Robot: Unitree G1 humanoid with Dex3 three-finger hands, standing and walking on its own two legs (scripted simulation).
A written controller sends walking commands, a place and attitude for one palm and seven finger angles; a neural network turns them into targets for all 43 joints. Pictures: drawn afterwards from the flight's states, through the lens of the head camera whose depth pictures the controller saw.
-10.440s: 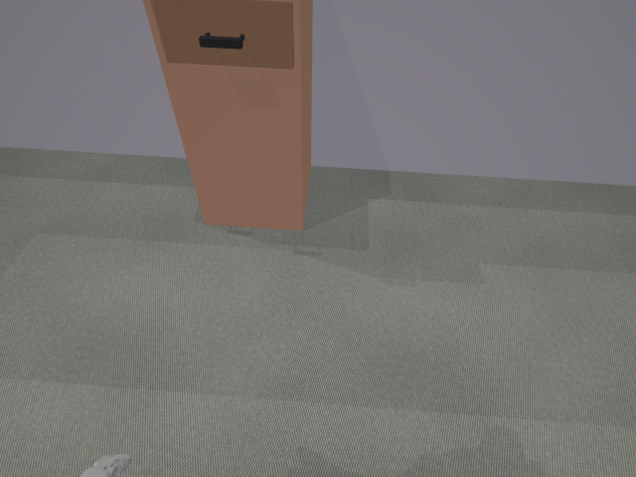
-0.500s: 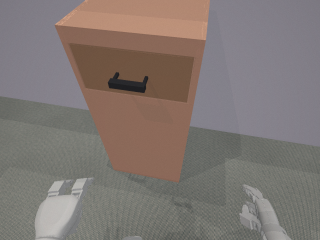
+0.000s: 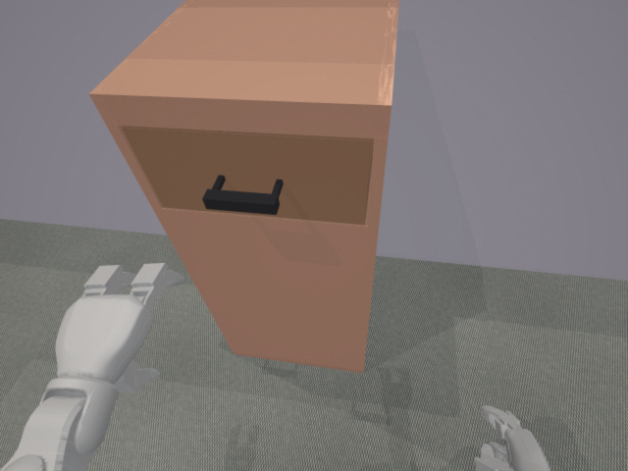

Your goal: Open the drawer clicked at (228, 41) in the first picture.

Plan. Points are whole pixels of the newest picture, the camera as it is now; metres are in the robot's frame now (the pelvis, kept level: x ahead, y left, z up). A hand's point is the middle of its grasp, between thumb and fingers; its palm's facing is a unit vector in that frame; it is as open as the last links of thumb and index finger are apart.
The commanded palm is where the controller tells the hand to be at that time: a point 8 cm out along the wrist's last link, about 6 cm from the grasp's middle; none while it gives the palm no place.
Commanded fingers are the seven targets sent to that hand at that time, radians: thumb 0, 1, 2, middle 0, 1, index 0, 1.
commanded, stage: raise the hand with hooked fingers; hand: left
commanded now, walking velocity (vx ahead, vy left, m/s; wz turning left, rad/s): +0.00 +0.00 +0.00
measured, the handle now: (245, 192) +0.50 +0.19 +0.05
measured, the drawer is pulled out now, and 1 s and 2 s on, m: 0.00 0.00 0.00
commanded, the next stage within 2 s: move the hooked fingers above the handle in 0.90 s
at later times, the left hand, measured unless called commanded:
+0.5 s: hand (94, 246) +0.29 +0.28 +0.17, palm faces +0.12 -0.05 -0.99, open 13.8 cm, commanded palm +0.26 +0.27 +0.22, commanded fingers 0.00 -0.50 0.30 -0.30 -1.20 -0.30 -1.20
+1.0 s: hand (93, 267) +0.26 +0.27 +0.17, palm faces +0.12 -0.05 -0.99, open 13.8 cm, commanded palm +0.23 +0.26 +0.22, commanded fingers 0.00 -0.50 0.30 -0.30 -1.20 -0.30 -1.20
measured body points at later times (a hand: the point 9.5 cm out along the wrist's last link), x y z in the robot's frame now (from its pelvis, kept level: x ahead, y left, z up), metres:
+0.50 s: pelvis -0.02 +0.02 +0.02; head -0.01 -0.01 +0.46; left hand +0.28 +0.28 +0.22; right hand +0.20 -0.18 -0.09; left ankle -0.02 +0.12 -0.72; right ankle -0.03 -0.11 -0.72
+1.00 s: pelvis -0.04 +0.01 +0.02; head -0.04 -0.03 +0.47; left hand +0.25 +0.27 +0.22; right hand +0.15 -0.21 -0.10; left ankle -0.02 +0.12 -0.72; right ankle -0.03 -0.11 -0.72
